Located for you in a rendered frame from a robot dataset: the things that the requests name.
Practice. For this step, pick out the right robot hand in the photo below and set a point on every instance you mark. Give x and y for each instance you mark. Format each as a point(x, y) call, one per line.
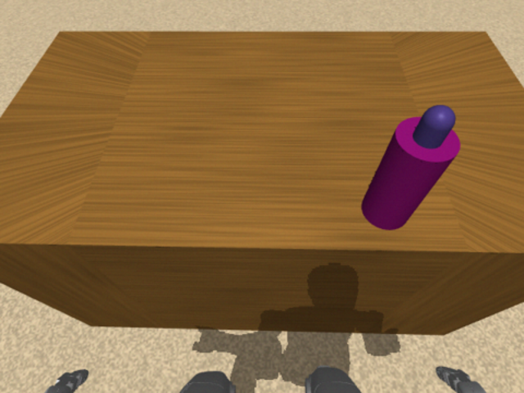
point(458, 380)

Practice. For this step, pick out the left robot hand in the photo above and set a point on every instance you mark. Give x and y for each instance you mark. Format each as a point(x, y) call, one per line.
point(69, 382)

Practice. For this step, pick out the bottle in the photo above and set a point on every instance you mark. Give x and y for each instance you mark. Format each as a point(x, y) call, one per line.
point(420, 151)

